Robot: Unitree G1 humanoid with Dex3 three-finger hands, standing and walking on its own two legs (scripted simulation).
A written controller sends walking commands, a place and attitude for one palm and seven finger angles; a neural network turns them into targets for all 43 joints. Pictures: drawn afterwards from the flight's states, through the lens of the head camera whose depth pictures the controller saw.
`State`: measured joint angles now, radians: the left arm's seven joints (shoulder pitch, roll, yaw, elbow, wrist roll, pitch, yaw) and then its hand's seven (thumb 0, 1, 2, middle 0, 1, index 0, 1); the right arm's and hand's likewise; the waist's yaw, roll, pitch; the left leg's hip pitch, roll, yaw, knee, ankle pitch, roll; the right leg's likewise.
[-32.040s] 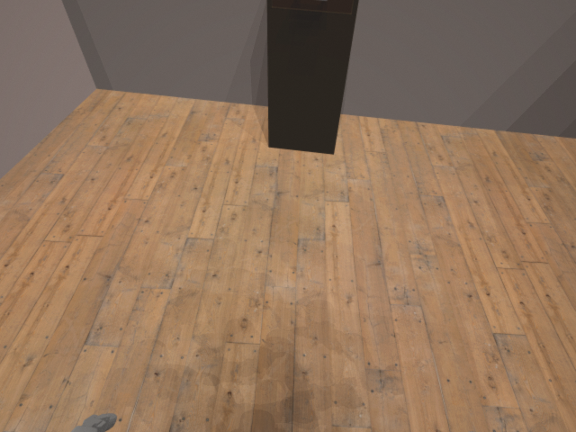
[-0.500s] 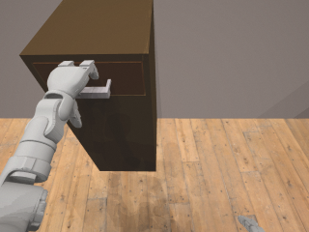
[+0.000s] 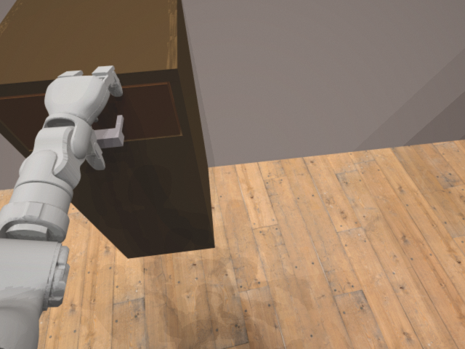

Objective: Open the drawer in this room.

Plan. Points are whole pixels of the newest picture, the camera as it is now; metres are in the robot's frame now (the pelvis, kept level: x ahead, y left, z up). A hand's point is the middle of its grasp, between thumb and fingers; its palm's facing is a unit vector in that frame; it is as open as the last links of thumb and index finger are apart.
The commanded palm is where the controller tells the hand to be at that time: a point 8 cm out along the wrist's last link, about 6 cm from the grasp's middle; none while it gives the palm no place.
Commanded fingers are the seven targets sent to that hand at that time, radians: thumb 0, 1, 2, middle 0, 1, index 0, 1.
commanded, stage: move the hooked fingers above the handle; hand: left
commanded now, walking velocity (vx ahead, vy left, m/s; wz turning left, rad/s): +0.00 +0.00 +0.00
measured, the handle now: (89, 131) +0.52 +0.27 +0.06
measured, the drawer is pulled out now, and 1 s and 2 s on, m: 0.00 0.00 0.00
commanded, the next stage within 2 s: none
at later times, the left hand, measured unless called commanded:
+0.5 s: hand (91, 119) +0.49 +0.23 +0.12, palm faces +0.06 -0.06 -1.00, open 13.8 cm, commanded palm +0.46 +0.28 +0.18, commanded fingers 0.00 -0.50 0.30 -0.30 -1.20 -0.30 -1.20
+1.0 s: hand (86, 129) +0.47 +0.24 +0.11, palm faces +0.00 -0.06 -1.00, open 13.8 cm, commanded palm +0.46 +0.28 +0.18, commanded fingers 0.00 -0.50 0.30 -0.30 -1.20 -0.30 -1.20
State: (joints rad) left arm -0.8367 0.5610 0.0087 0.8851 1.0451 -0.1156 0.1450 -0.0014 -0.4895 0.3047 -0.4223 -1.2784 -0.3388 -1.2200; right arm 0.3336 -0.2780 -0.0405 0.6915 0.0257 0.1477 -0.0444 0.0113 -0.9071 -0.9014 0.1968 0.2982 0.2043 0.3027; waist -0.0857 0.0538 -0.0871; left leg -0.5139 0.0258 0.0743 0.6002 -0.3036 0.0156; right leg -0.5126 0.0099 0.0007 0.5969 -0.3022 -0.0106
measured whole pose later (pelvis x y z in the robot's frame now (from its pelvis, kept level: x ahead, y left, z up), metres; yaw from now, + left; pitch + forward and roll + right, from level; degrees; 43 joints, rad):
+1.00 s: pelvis +0.00 +0.01 +0.00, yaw +2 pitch +12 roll -1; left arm -0.86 0.58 -0.07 0.84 1.00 -0.22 0.05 0.00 -0.49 0.30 -0.32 -1.21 -0.33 -1.20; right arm 0.34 -0.29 -0.06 0.70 0.02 0.12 -0.06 0.01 -0.91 -0.90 0.20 0.30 0.21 0.30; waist -0.08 0.02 -0.08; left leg -0.54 0.00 0.03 0.64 -0.31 0.03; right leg -0.51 -0.01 -0.04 0.60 -0.31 0.00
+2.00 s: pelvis -0.01 +0.00 +0.00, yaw -1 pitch +11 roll +0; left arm -0.88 0.64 0.03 1.06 1.05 -0.02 0.02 0.00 -0.49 0.30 -0.36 -1.23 -0.36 -1.25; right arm 0.30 -0.24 0.02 0.65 0.06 0.15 -0.09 0.01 -0.90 -0.90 0.20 0.30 0.21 0.30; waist -0.11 0.06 -0.08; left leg -0.47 0.03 0.09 0.57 -0.28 0.02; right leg -0.47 0.01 0.01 0.57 -0.28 -0.01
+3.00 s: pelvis -0.01 +0.01 -0.01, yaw +2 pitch +14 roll -1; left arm -0.87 0.66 -0.02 0.90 1.03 -0.20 0.08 0.00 -0.49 0.30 -0.32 -1.21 -0.33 -1.20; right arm 0.41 -0.31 -0.07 0.73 0.02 0.10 -0.08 0.01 -0.91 -0.90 0.20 0.30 0.21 0.30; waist -0.09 0.02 -0.09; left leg -0.61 0.02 0.02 0.67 -0.32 0.02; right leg -0.56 0.00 -0.04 0.62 -0.31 0.00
